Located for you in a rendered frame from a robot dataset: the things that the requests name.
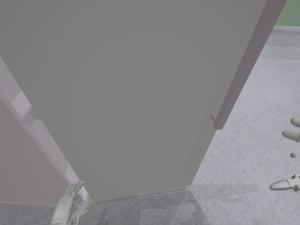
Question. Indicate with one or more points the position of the handle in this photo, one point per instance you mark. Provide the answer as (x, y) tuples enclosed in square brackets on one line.
[(261, 33)]

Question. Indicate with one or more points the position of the robot right hand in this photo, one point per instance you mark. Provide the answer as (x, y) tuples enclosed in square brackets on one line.
[(293, 183)]

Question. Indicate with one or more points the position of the fridge door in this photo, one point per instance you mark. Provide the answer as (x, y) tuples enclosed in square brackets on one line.
[(126, 88)]

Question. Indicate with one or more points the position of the robot left hand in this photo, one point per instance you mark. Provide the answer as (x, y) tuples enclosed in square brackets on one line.
[(63, 211)]

